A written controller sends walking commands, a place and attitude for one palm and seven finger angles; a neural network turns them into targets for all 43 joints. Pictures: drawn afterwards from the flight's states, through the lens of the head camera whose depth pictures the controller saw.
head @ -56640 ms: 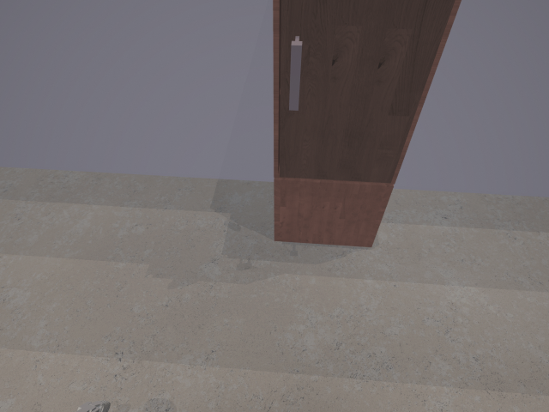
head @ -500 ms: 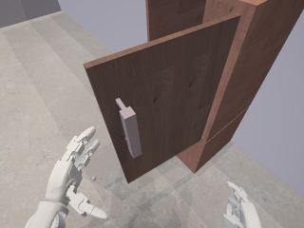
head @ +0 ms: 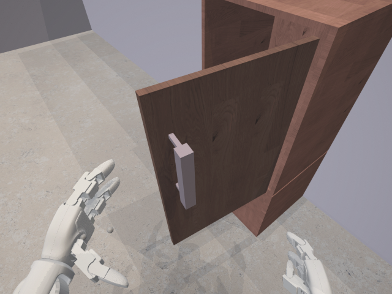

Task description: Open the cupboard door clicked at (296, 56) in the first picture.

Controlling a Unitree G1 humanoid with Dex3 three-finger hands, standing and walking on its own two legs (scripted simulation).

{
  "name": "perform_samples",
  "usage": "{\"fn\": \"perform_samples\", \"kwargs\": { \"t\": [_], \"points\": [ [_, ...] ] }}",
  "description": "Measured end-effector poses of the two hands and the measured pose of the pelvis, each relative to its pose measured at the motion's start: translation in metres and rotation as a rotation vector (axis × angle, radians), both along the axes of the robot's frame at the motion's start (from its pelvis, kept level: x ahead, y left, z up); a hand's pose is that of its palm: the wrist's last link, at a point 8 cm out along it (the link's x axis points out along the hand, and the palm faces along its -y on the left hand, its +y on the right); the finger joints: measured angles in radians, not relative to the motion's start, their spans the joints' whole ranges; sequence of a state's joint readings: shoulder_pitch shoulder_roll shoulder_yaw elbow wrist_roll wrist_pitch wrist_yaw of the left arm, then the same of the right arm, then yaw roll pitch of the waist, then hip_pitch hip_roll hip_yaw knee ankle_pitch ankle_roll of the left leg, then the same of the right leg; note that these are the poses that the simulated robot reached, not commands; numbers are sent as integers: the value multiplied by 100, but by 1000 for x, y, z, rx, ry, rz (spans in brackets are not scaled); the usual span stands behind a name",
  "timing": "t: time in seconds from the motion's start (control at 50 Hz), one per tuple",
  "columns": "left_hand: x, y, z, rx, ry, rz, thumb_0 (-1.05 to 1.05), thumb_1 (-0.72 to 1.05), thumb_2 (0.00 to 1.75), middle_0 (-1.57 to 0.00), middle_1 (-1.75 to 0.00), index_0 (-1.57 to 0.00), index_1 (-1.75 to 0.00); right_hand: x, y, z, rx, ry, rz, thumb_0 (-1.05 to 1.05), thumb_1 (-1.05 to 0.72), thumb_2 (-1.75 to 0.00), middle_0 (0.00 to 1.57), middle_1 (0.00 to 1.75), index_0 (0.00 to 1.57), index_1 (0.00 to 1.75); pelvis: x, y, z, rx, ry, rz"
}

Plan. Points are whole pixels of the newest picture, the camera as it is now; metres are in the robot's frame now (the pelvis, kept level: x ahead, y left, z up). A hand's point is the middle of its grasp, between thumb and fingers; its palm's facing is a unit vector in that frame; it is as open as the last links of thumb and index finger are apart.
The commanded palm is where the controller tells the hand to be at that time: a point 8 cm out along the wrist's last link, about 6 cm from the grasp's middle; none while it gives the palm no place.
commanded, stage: draw the hand back to the body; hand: left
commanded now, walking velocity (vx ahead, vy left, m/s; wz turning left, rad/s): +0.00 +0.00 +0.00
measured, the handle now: (181, 172) +0.34 +0.07 +0.08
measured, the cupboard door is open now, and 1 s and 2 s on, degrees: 82 82 82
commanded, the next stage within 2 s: step back with the hand held close in 1.14 s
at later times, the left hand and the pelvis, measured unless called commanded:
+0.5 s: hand (61, 208) +0.20 +0.23 +0.15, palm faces +0.34 -0.86 -0.39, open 12.2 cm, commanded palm +0.16 +0.28 +0.17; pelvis +0.01 +0.01 +0.03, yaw -1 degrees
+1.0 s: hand (39, 193) +0.21 +0.26 +0.18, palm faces +0.44 -0.81 -0.40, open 7.6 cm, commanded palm +0.16 +0.30 +0.19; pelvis +0.02 +0.00 +0.03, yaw -2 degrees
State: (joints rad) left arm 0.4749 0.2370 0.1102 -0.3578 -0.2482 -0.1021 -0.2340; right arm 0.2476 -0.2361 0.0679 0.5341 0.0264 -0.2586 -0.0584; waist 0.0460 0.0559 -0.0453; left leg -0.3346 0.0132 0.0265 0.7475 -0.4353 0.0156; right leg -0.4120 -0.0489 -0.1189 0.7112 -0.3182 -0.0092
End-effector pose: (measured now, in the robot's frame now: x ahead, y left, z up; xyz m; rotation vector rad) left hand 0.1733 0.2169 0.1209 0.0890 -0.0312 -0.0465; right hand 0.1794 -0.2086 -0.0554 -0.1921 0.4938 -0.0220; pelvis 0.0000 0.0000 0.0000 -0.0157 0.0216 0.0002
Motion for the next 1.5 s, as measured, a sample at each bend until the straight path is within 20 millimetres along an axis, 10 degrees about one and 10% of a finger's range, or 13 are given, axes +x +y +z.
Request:
{"fn": "perform_samples", "kwargs": {
  "t": [0.9,1.5],
  "points": [
    [-4,82,81,373,-154,493,1,80,86,-20,-30,-21,-30,15,-6,8,-44,150,-37,1,-91,-90,20,30,21,30,18,4,29,1,-113,-28],
    [-7,75,83,462,-173,372,1,90,90,-20,-30,-21,-30,-21,-24,10,-67,189,-134,1,-91,-90,20,30,21,30,-10,6,27,10,-40,-44]
  ]
}}
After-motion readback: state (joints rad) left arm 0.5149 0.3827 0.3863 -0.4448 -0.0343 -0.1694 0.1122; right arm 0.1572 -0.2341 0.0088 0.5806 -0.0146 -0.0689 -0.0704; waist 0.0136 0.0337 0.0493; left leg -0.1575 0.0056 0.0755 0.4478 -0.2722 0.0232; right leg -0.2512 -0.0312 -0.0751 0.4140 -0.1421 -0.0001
